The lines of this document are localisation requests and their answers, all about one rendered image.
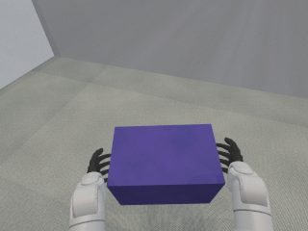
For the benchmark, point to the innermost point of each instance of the robot left hand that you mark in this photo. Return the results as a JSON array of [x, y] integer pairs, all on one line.
[[95, 160]]

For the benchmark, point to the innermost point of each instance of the robot right hand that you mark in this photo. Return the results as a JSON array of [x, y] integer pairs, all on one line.
[[234, 156]]

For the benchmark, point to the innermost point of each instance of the carton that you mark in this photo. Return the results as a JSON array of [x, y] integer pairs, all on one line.
[[164, 164]]

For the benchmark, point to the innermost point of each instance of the robot right forearm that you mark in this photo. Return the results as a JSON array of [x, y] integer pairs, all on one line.
[[250, 198]]

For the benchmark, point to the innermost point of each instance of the robot left forearm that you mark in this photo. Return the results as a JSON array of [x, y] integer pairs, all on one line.
[[87, 204]]

